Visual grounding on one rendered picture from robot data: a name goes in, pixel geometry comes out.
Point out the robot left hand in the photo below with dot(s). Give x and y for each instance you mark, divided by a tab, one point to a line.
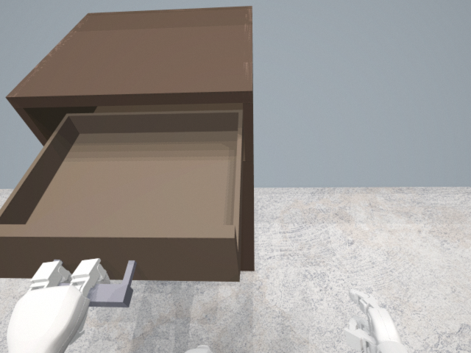
49	318

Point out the cabinet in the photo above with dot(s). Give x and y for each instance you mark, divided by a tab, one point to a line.
150	61

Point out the robot right hand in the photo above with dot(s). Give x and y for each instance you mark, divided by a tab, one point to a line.
363	335

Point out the drawer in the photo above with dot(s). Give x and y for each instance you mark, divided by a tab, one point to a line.
161	188

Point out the handle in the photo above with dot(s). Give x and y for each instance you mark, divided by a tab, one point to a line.
112	295

